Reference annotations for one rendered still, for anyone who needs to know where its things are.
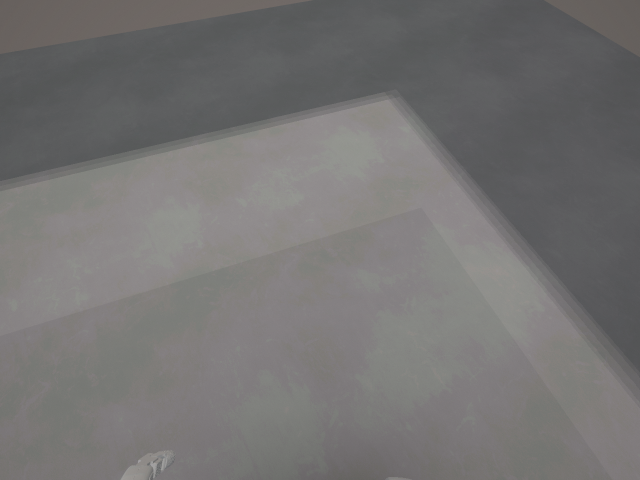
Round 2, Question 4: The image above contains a robot left hand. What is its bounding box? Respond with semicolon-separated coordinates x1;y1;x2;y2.
120;450;175;480

